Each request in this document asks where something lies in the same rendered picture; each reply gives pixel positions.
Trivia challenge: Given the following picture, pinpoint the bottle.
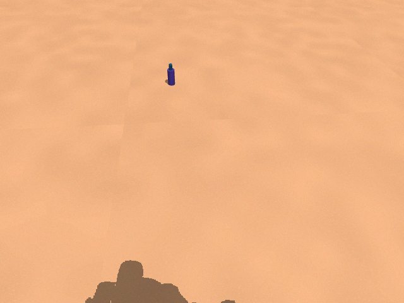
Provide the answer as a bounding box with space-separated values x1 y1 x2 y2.
167 64 175 86

